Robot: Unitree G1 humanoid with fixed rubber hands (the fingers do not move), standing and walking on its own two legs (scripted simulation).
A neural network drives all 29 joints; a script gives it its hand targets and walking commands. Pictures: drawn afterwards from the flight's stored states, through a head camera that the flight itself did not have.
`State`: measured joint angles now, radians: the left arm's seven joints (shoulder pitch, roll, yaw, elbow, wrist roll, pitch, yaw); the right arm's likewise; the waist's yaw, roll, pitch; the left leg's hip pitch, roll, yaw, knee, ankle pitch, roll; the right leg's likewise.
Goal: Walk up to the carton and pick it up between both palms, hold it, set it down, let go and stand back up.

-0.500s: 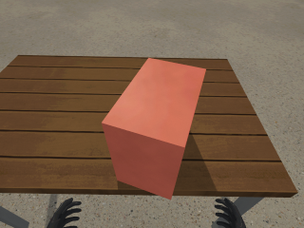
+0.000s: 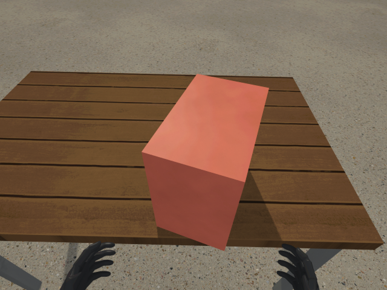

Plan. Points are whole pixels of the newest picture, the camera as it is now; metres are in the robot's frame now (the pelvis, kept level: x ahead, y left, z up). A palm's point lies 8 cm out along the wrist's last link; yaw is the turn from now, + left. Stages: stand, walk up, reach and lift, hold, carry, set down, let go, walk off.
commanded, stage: reach and lift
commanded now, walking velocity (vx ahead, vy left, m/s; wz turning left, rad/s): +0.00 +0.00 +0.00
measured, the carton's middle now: (210, 160) +0.41 +0.00 +0.05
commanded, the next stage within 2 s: none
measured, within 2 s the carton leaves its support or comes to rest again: neither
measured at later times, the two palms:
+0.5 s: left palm (64, 289) +0.14 +0.25 +0.02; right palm out of the picture +0.13 -0.15 +0.03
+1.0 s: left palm (73, 232) +0.22 +0.25 +0.06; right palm (294, 247) +0.21 -0.14 +0.06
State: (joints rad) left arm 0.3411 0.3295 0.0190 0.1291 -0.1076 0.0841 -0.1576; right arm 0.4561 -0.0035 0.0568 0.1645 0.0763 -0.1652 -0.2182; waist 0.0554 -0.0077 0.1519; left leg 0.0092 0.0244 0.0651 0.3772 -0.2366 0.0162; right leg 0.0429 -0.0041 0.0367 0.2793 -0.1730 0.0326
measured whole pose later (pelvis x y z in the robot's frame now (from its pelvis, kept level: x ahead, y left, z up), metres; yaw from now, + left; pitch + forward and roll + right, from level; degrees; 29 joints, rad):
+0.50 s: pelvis -0.03 -0.01 -0.01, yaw +2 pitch -11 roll -2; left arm 0.32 0.47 0.00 0.02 -0.24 0.05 -0.22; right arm 0.52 0.09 0.14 -0.16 0.09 0.07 -0.38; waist 0.05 -0.01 0.13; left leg -0.05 0.05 0.04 0.51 -0.27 0.01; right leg 0.00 0.01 0.00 0.42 -0.22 0.02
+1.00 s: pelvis +0.02 +0.00 +0.00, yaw +2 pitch -5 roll -1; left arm 0.25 0.46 0.05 -0.24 -0.24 0.29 -0.18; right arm 0.44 0.05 0.15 -0.37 0.15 0.25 -0.43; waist 0.04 -0.02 0.11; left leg -0.05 0.03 0.08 0.40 -0.26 0.01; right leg 0.00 -0.02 0.00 0.30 -0.21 0.04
